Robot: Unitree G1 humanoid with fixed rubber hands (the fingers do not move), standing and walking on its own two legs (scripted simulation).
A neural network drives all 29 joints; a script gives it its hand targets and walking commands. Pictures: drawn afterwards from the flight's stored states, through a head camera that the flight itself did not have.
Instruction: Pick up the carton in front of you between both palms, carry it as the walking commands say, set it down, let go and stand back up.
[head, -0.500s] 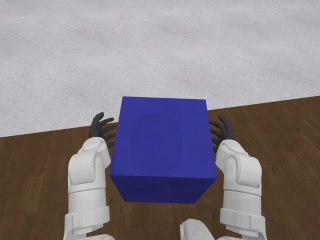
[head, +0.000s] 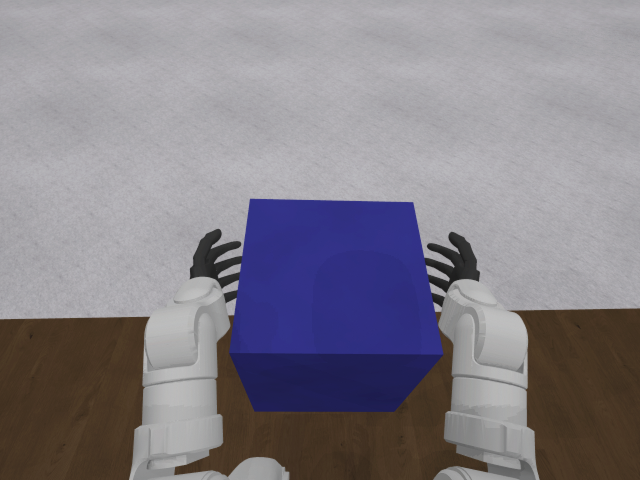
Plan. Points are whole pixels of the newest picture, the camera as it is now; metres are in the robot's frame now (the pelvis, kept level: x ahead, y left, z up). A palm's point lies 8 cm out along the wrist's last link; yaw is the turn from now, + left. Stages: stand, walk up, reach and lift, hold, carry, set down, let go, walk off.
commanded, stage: carry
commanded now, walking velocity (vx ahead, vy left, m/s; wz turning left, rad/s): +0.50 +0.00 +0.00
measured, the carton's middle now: (328, 314) +0.32 +0.01 +0.00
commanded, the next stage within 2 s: none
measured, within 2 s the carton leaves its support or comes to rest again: neither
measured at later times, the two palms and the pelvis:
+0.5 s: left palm (233, 151) +0.62 +0.20 +0.04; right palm (402, 167) +0.60 -0.10 +0.04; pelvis +0.30 +0.06 -0.03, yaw -2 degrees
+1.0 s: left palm (266, 81) +0.91 +0.18 +0.02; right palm (398, 83) +0.92 -0.12 +0.02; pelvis +0.60 +0.03 -0.06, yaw +0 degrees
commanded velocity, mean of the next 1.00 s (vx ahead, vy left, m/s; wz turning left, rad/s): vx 0.50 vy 0.00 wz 0.00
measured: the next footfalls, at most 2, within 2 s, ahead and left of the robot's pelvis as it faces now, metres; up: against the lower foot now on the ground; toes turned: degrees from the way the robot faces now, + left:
left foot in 0.34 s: +0.37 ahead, +0.11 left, -0.03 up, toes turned +2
right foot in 0.86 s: +0.69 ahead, -0.03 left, -0.05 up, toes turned -5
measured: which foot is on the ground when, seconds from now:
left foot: up 0.00-0.32, down 0.34-0.88, up 0.90-1.00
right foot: down 0.00-0.34, up 0.36-0.84, down 0.86-1.00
